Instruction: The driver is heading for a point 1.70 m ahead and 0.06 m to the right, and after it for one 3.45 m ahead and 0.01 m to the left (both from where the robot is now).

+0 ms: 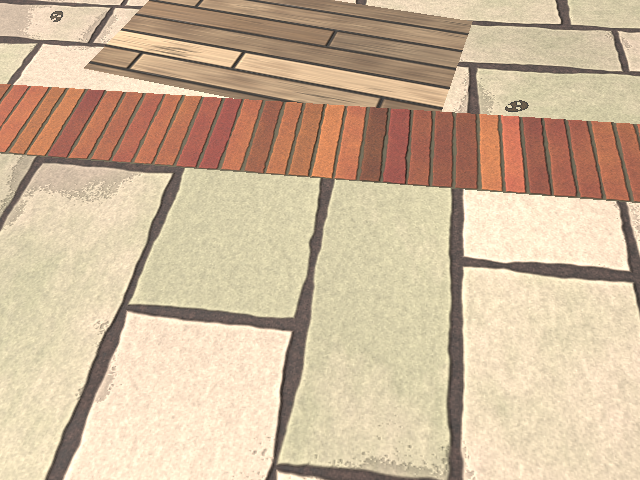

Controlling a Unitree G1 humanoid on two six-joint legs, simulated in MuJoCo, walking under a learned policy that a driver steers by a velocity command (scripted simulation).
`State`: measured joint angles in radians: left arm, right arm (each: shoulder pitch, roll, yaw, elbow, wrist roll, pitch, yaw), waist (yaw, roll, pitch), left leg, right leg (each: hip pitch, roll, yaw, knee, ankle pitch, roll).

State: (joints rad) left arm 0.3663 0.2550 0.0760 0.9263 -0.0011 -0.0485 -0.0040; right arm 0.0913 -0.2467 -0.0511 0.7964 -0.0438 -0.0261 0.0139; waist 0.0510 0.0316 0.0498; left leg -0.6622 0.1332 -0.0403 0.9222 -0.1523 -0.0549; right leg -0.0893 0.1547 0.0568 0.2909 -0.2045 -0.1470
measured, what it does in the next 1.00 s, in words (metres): walks ahead: left foot, then right foot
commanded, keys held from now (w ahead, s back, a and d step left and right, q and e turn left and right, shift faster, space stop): w+e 0.22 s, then w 0.78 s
